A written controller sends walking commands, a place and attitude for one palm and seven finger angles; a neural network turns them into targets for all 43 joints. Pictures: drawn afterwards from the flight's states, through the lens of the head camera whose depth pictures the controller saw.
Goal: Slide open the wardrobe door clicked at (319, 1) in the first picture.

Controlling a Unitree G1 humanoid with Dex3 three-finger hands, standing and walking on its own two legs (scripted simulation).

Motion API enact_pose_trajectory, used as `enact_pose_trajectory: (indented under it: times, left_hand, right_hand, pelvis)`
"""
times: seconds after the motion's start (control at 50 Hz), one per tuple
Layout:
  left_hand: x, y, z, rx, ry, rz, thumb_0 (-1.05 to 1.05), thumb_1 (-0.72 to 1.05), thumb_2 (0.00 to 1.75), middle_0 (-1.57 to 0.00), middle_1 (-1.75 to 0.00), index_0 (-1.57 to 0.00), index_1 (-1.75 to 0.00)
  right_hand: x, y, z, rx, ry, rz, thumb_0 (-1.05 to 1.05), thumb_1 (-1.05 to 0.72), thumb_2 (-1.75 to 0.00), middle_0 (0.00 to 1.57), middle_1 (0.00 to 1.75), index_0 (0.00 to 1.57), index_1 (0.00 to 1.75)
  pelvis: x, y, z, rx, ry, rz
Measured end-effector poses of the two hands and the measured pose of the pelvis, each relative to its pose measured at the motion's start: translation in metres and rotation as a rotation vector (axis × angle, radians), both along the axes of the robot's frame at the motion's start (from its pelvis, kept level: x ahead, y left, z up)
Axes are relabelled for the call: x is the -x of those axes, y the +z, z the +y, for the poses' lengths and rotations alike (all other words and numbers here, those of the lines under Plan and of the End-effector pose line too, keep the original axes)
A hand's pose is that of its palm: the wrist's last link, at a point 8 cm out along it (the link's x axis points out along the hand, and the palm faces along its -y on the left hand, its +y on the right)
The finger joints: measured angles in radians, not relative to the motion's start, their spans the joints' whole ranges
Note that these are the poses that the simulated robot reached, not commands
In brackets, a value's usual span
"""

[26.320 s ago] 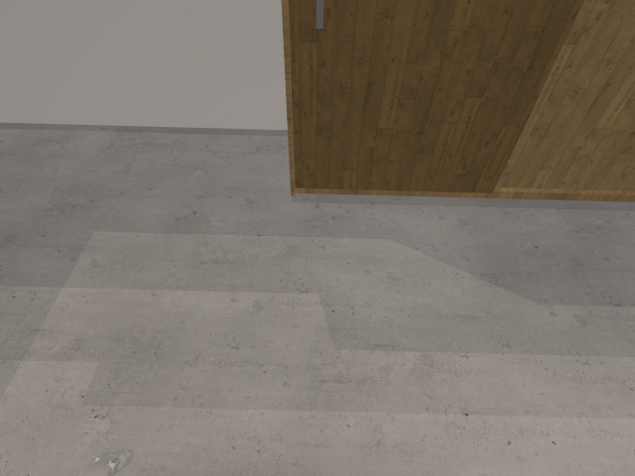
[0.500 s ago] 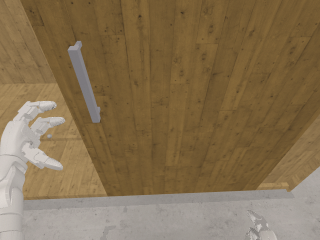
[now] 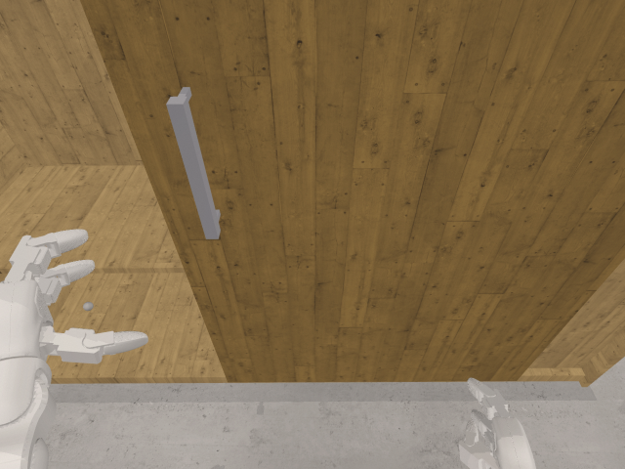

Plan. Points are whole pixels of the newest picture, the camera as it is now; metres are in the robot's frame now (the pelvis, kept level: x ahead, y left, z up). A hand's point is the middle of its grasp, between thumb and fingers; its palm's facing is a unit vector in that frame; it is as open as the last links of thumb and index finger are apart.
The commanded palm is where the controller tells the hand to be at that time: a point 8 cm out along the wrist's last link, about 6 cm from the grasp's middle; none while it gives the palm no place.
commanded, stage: draw the hand back to the body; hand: left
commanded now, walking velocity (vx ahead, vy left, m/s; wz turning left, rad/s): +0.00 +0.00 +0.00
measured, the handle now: (200, 170) +0.50 +0.24 +0.13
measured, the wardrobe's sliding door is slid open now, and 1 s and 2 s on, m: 0.67 0.67 0.67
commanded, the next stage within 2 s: step back with the hand held close in 0.88 s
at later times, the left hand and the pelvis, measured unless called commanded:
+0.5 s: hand (79, 305) +0.22 +0.27 +0.16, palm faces +0.43 -0.83 -0.37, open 8.8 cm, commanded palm +0.17 +0.30 +0.18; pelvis +0.03 +0.01 +0.01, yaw -1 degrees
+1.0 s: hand (77, 313) +0.21 +0.26 +0.16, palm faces +0.45 -0.82 -0.36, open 7.4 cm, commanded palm +0.16 +0.30 +0.18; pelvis +0.02 +0.00 +0.01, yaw -1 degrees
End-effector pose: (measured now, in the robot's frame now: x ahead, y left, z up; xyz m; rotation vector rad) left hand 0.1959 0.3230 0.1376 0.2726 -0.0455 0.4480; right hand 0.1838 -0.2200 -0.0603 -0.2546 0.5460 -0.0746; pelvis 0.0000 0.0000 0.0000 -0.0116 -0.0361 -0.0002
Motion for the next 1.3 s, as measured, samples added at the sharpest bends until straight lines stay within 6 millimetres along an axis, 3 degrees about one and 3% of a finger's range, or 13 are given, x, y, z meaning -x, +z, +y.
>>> enact_pose_trajectory:
  times: [0.12, 0.28, 0.64, 0.8, 1.08, 1.3]
  left_hand:
    - [0.012, 0.009, -0.005, -0.059, 0.024, -0.019, -0.01, -0.09, 0.42, -0.24, -0.88, -0.24, -0.88]
    - [0.011, 0.028, -0.008, -0.118, 0.020, -0.062, -0.01, 0.19, 0.56, -0.23, -0.71, -0.23, -0.72]
    - [0.029, 0.042, -0.018, -0.177, 0.001, -0.064, 0.01, 0.79, 0.85, -0.22, -0.36, -0.21, -0.36]
    - [0.031, 0.035, -0.021, -0.149, 0.014, -0.045, 0.01, 0.87, 0.89, -0.21, -0.31, -0.21, -0.32]
    - [0.030, 0.046, -0.019, -0.197, 0.008, -0.087, 0.01, 0.89, 0.90, -0.21, -0.30, -0.21, -0.30]
    - [0.035, 0.037, -0.017, -0.248, -0.101, -0.026, 0.01, 0.89, 0.90, -0.21, -0.30, -0.21, -0.30]
  right_hand:
    - [0.002, -0.005, 0.007, -0.005, 0.000, 0.057, 0.01, -0.90, -0.90, 0.20, 0.30, 0.21, 0.31]
    - [-0.001, -0.009, 0.011, -0.017, -0.009, 0.088, 0.01, -0.90, -0.90, 0.20, 0.30, 0.21, 0.31]
    - [-0.019, -0.003, 0.007, -0.018, -0.008, 0.079, 0.01, -0.91, -0.90, 0.20, 0.30, 0.21, 0.30]
    - [-0.018, -0.003, 0.007, -0.019, -0.002, 0.083, 0.01, -0.91, -0.90, 0.20, 0.30, 0.21, 0.30]
    - [-0.006, -0.006, 0.000, -0.017, -0.021, 0.110, 0.01, -0.91, -0.90, 0.20, 0.30, 0.21, 0.30]
    - [0.019, -0.003, -0.009, 0.028, -0.118, 0.164, 0.01, -0.91, -0.90, 0.20, 0.30, 0.21, 0.30]
  pelvis:
    - [-0.007, 0.004, 0.004, -0.003, -0.005, -0.018]
    - [-0.016, 0.006, 0.009, -0.006, -0.011, -0.039]
    - [-0.026, 0.007, 0.006, -0.004, -0.012, -0.040]
    - [-0.023, 0.007, 0.003, -0.005, -0.009, -0.043]
    - [-0.016, 0.007, -0.001, 0.006, -0.003, -0.029]
    - [0.001, 0.005, 0.016, 0.007, -0.014, 0.034]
